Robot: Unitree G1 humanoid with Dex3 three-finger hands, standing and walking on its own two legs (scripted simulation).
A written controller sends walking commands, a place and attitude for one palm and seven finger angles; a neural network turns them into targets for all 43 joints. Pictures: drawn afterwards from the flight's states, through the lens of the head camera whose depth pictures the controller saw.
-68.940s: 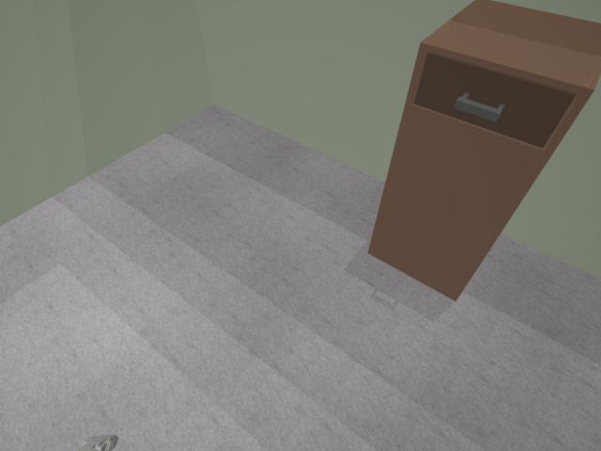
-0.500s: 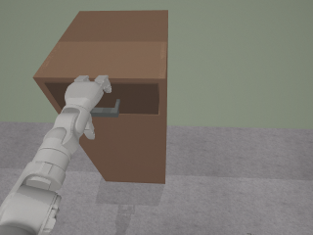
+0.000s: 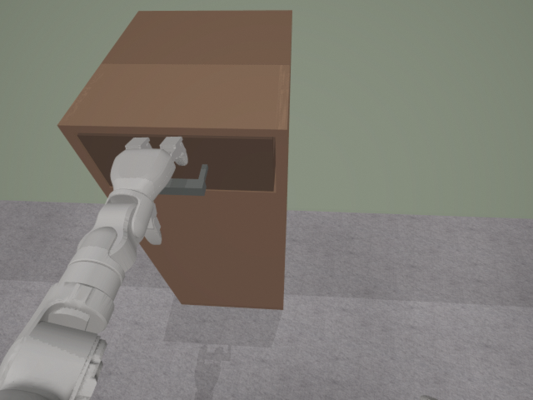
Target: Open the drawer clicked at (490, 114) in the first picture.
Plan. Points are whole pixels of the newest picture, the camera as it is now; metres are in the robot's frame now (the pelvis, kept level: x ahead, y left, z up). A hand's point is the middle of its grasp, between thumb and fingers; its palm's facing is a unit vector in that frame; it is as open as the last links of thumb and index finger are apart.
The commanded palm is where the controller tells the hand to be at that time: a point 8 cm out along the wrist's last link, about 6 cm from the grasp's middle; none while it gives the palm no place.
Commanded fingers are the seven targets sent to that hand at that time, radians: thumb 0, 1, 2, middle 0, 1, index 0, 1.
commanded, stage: lower the fingers behind the handle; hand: left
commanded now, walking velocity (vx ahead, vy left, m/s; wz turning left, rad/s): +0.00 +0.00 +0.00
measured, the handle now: (178, 177) +0.48 +0.18 +0.03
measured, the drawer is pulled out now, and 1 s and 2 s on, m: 0.00 0.00 0.00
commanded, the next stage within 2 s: lift the fingers back up to retry in 1.16 s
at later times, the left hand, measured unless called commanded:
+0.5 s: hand (168, 197) +0.43 +0.19 +0.04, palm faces +0.00 -0.04 -1.00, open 13.8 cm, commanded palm +0.41 +0.19 +0.08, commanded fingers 0.00 -0.50 0.30 -0.30 -1.20 -0.30 -1.20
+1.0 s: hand (169, 199) +0.43 +0.19 +0.04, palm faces +0.00 -0.02 -1.00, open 13.8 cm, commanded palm +0.40 +0.20 +0.07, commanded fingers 0.00 -0.50 0.30 -0.30 -1.20 -0.30 -1.20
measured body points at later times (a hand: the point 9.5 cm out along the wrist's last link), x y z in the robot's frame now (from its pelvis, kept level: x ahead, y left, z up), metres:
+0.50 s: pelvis -0.01 +0.00 +0.00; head +0.04 -0.02 +0.44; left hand +0.42 +0.19 +0.09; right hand +0.06 -0.27 -0.14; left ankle -0.01 +0.10 -0.72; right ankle -0.03 -0.10 -0.72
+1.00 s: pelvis -0.02 +0.00 -0.01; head +0.04 -0.02 +0.44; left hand +0.42 +0.19 +0.09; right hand +0.04 -0.27 -0.14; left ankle -0.01 +0.10 -0.72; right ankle -0.03 -0.10 -0.72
